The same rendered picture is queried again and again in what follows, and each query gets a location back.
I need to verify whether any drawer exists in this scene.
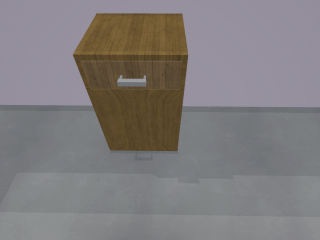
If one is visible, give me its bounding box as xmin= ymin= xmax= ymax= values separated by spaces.
xmin=81 ymin=60 xmax=182 ymax=89

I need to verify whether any cabinet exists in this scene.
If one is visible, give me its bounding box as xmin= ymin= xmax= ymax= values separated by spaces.
xmin=73 ymin=13 xmax=188 ymax=151

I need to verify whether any handle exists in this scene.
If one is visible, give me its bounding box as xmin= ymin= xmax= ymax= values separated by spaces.
xmin=117 ymin=75 xmax=147 ymax=87

